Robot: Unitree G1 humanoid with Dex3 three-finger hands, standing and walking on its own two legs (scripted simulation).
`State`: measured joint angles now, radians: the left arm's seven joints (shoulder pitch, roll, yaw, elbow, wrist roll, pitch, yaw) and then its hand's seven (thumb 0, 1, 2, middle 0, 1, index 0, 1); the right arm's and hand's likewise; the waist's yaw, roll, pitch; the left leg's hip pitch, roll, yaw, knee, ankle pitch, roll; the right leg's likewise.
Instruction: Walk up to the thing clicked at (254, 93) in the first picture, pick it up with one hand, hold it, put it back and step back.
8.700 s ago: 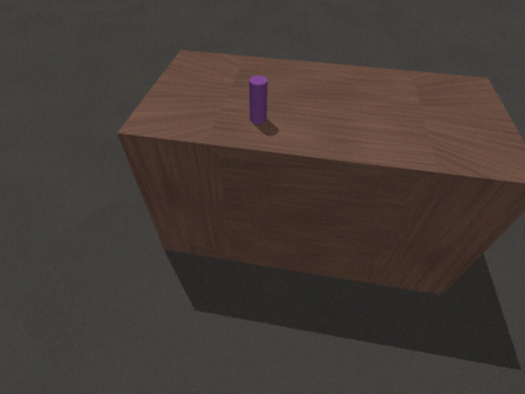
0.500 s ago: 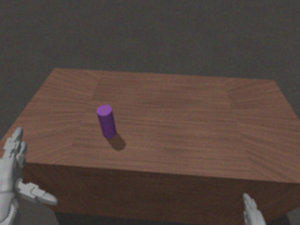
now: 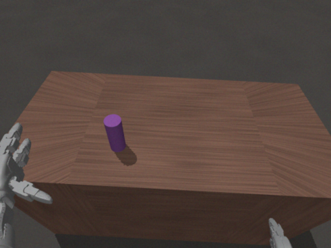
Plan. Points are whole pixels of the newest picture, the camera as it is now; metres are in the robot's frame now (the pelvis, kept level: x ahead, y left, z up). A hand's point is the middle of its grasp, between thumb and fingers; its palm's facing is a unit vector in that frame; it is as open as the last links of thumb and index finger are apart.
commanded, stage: go down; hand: left
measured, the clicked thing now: (115, 134) +0.47 +0.18 -0.05
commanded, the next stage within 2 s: none
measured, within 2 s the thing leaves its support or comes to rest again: neither
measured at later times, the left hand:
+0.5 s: hand (25, 147) +0.32 +0.34 +0.08, palm faces +0.18 -0.98 +0.01, open 17.5 cm
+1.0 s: hand (22, 139) +0.34 +0.36 +0.07, palm faces +0.18 -0.98 +0.02, open 17.5 cm
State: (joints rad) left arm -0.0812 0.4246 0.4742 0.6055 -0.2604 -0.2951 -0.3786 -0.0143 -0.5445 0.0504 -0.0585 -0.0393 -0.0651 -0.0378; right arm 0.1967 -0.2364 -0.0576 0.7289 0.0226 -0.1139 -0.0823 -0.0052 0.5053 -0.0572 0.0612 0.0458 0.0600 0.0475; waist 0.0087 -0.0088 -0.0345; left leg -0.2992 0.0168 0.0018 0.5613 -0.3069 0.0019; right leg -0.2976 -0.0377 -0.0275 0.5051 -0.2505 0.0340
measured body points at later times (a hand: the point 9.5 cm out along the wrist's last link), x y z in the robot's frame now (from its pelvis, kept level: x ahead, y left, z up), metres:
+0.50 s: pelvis +0.00 +0.00 -0.01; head +0.03 +0.02 +0.44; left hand +0.30 +0.40 +0.08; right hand +0.15 -0.26 -0.09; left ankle -0.01 +0.11 -0.73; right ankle +0.01 -0.14 -0.73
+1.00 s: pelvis +0.00 +0.00 -0.02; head +0.05 +0.03 +0.43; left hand +0.33 +0.41 +0.08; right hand +0.15 -0.26 -0.09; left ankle -0.01 +0.11 -0.73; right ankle +0.01 -0.14 -0.73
